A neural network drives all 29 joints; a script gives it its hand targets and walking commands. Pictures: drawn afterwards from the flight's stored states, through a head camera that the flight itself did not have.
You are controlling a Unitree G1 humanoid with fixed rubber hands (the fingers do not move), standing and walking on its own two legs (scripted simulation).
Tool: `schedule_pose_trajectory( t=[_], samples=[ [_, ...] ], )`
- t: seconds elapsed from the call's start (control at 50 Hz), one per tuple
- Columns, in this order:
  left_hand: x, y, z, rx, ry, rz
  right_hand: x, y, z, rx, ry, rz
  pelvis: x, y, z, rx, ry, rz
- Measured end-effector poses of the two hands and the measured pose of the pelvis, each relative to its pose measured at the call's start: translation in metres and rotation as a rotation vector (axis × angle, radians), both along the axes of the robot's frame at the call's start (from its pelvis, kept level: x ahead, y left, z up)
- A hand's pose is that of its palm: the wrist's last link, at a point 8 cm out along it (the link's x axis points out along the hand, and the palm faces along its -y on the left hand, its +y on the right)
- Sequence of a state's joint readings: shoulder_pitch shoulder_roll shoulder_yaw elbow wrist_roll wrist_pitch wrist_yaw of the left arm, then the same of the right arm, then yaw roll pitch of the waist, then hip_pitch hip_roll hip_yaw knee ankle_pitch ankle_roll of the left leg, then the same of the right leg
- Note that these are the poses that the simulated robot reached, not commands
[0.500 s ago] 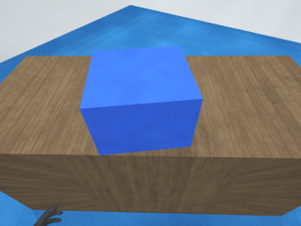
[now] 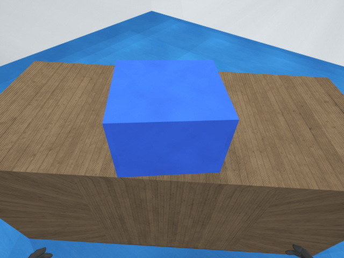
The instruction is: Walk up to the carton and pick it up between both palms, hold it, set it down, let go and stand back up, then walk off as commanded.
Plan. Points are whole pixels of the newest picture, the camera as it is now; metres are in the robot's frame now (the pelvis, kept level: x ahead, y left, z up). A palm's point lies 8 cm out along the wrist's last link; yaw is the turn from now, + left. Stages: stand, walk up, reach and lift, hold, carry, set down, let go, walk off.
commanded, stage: walk up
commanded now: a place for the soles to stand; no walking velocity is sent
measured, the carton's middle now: (167, 115) +0.53 +0.02 +0.03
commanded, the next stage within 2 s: reach and lift in 1.96 s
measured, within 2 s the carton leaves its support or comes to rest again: neither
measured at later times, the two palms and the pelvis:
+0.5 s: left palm out of the picture +0.14 +0.32 -0.08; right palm out of the picture +0.12 -0.32 -0.08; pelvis +0.02 +0.00 +0.00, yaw -1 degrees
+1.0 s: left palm out of the picture +0.11 +0.34 -0.09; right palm out of the picture +0.12 -0.31 -0.09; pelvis +0.03 +0.02 +0.00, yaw -1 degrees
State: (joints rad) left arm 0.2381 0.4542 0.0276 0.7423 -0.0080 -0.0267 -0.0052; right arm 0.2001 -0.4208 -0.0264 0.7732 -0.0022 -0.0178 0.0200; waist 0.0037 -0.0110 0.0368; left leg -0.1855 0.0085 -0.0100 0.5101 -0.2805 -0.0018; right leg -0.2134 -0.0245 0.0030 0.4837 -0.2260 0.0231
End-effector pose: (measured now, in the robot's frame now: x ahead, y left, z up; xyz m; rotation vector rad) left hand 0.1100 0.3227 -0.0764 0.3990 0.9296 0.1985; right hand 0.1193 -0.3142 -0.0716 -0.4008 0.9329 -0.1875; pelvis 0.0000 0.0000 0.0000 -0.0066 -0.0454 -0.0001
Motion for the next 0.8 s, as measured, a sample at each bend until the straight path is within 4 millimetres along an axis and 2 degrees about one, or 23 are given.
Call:
schedule_pose_trajectory(
  t=[0.18,0.34,0.62,0.8],
  samples=[
    [0.019,0.0,-0.001,-0.003,0.01,0.004,0.015,0.006,-0.005,0.016,0.009,-0.016,0.014,0.004,0.001,0.003,-0.005,-0.006],
    [0.028,0.0,-0.003,0.003,0.029,0.006,0.012,0.002,-0.01,0.014,0.048,-0.05,0.02,0.004,0.001,0.006,-0.006,-0.014],
    [0.028,-0.004,-0.009,-0.003,0.07,0.02,-0.005,-0.002,-0.015,0.016,0.1,-0.1,0.021,0.004,0.004,0.008,-0.015,-0.027],
    [0.019,-0.004,-0.012,0.012,0.097,0.016,-0.015,-0.006,-0.019,0.023,0.109,-0.117,0.019,0.002,0.002,0.009,-0.02,-0.032]
  ],
)
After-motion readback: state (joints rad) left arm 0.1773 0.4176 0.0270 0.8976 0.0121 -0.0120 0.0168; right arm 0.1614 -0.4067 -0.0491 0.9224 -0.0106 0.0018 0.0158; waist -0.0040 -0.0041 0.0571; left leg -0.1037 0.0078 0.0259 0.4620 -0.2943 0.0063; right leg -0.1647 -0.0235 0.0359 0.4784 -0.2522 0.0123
